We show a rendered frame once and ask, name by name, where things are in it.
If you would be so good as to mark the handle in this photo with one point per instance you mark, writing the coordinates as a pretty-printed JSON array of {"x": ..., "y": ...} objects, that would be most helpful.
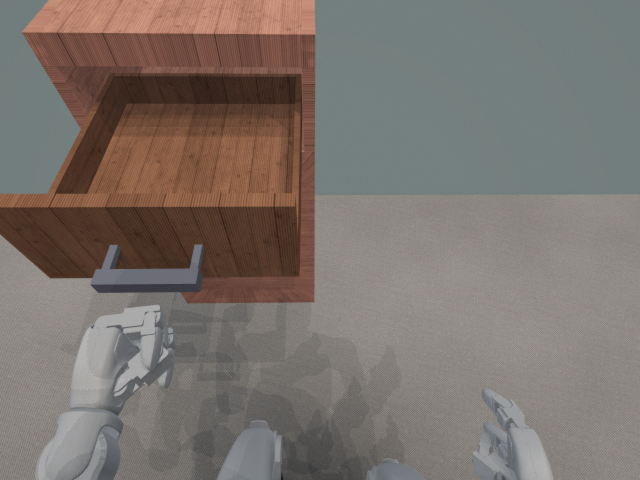
[{"x": 111, "y": 280}]

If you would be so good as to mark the left robot thigh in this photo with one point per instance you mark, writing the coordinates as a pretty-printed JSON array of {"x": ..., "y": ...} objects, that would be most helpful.
[{"x": 255, "y": 455}]

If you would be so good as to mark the cabinet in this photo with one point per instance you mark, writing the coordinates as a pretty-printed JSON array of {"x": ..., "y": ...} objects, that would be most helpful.
[{"x": 80, "y": 42}]

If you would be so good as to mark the left robot forearm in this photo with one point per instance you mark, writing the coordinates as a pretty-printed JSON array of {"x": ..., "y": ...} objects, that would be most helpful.
[{"x": 84, "y": 448}]

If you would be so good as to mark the robot left hand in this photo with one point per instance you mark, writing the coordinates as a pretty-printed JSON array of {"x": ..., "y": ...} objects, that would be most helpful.
[{"x": 138, "y": 338}]

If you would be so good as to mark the robot left shin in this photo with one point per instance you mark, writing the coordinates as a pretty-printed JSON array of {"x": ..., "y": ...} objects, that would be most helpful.
[{"x": 259, "y": 424}]

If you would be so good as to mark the robot right hand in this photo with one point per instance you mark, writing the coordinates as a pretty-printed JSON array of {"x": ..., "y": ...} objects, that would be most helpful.
[{"x": 521, "y": 453}]

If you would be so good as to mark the drawer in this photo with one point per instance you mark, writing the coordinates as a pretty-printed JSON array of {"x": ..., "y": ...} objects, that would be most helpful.
[{"x": 165, "y": 161}]

